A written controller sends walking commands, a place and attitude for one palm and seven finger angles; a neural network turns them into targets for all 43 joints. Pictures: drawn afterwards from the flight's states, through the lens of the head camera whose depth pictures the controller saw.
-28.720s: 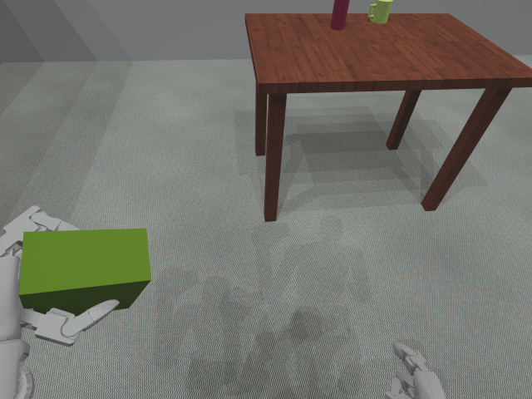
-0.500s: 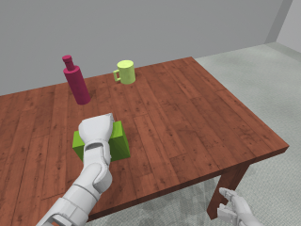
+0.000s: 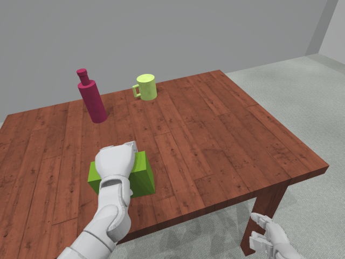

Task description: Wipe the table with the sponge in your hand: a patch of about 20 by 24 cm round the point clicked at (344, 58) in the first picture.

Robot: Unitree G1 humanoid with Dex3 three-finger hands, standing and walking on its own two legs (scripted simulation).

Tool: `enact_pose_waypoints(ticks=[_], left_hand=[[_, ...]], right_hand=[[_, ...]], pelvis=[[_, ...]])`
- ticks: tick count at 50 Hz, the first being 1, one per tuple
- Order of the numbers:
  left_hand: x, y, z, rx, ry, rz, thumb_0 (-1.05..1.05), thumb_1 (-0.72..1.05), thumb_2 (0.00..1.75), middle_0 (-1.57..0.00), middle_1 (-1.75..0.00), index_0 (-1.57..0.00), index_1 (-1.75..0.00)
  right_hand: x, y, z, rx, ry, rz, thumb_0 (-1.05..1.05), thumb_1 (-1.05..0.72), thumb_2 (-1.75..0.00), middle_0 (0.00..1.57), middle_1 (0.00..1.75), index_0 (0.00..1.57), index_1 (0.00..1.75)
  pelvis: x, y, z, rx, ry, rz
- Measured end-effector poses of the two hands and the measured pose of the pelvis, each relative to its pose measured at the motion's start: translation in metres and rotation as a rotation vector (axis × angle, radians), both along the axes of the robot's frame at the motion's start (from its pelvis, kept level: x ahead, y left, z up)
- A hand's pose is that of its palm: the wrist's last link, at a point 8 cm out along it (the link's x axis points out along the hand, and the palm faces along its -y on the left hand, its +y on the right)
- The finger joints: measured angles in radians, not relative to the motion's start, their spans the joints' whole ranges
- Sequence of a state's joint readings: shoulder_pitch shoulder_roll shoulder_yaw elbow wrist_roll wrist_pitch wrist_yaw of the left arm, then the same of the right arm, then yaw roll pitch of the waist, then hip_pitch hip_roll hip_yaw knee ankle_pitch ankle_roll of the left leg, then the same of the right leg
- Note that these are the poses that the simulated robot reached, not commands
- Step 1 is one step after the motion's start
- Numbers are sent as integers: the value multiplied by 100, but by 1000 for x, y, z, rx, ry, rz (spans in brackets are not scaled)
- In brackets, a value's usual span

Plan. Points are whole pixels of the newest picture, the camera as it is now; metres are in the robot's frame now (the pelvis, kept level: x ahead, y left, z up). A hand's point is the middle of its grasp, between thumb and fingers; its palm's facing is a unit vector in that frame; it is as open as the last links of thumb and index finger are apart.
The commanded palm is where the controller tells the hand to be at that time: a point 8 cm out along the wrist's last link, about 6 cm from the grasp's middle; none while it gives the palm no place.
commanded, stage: wipe back along the third lane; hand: left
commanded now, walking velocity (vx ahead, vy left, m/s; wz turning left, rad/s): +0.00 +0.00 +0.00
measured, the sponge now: (126, 181) +0.30 +0.17 +0.03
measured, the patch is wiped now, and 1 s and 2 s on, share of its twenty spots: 0.90 0.90 0.90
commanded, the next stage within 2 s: slide back across to the middle lane in 0.06 s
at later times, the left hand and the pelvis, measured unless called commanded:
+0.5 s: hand (118, 176) +0.28 +0.17 +0.08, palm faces +0.08 -0.18 -0.98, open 10.1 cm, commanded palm +0.23 +0.18 +0.12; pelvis +0.00 +0.00 +0.00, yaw -1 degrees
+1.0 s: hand (89, 188) +0.25 +0.23 +0.07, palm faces +0.04 -0.11 -0.99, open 10.1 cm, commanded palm +0.22 +0.23 +0.12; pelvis -0.01 +0.00 +0.00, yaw -1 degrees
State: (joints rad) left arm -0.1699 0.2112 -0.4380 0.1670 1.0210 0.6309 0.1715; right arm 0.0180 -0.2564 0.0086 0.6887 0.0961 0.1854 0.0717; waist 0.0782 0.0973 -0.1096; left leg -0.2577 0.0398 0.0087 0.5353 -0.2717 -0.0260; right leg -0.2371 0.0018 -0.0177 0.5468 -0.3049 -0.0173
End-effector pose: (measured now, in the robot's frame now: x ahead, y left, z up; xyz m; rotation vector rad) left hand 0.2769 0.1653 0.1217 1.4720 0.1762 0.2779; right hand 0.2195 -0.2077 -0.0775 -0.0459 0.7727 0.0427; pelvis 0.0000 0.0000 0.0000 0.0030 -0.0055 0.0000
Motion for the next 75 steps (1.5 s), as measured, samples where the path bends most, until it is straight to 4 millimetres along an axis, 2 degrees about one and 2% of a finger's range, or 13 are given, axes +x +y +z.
enact_pose_waypoints(ticks=[9, 24, 48, 60, 75], left_hand=[[-7, -5, -2, -7, 11, -3, 2, -48, 106, -68, -139, -71, -137], [-16, 9, 6, -96, -4, 4, 0, -48, 106, -68, -139, -71, -137], [-52, 61, 6, -49, 36, 89, 0, -49, 106, -70, -138, -72, -135], [-31, 75, 0, 2, 94, 91, -2, -50, 106, -71, -136, -74, -134], [-1, 84, 0, 25, 93, 116, -2, -51, 106, -73, -135, -75, -132]], right_hand=[[0, 0, 0, -1, -1, 5, 1, -90, -90, 19, 30, 19, 30], [-1, -1, 3, -18, -25, 0, 1, -90, -90, 19, 30, 19, 30], [-1, -4, 9, -75, -85, -9, 1, -90, -90, 19, 30, 20, 31], [-5, -1, 9, -107, -101, -21, 1, -90, -90, 20, 30, 20, 30], [-30, -8, -11, -128, -1, -43, 1, -90, -90, 20, 30, 20, 30]], pelvis=[[-3, -2, 0, 2, -12, -4], [-2, -4, 1, 3, -25, -19], [-7, -3, 2, 0, -41, -19], [-15, 0, 3, -1, -22, 0], [-17, -1, 1, -1, 12, 16]])
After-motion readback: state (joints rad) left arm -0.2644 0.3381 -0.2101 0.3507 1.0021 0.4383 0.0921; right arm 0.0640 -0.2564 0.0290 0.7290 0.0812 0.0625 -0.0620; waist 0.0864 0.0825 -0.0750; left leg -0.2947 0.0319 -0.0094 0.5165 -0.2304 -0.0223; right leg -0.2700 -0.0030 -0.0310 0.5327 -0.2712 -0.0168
